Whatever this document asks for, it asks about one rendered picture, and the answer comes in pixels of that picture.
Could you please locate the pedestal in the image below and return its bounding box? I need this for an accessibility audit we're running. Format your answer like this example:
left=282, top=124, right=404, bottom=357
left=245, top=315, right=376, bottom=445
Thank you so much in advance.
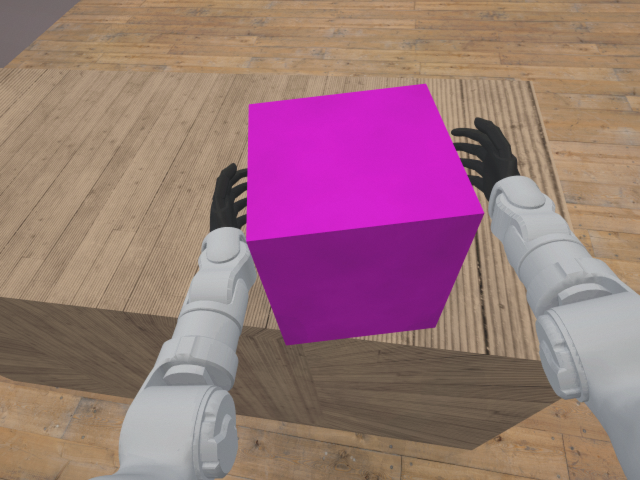
left=0, top=68, right=575, bottom=450

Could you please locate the carton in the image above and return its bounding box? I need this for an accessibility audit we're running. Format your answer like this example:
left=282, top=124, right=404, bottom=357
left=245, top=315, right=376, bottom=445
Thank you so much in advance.
left=246, top=84, right=484, bottom=345

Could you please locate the robot right hand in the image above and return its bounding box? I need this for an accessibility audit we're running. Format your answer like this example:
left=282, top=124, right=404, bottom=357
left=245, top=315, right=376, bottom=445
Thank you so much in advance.
left=451, top=117, right=520, bottom=202

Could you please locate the right robot forearm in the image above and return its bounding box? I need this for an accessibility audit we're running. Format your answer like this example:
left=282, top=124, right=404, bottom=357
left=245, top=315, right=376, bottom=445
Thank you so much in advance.
left=488, top=176, right=640, bottom=319

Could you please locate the robot right upper arm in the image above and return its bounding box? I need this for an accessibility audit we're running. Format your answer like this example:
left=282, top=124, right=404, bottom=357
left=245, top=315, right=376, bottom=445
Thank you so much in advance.
left=535, top=292, right=640, bottom=480

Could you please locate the robot left hand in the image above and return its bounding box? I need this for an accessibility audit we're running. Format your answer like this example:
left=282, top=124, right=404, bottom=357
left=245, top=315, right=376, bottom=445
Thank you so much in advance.
left=210, top=163, right=248, bottom=232

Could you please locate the robot left upper arm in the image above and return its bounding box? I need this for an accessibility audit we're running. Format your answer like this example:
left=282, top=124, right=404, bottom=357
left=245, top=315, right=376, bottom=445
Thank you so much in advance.
left=89, top=385, right=238, bottom=480

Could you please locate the left robot forearm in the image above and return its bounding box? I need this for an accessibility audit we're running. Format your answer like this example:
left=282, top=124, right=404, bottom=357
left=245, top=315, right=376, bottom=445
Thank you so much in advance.
left=119, top=227, right=257, bottom=463

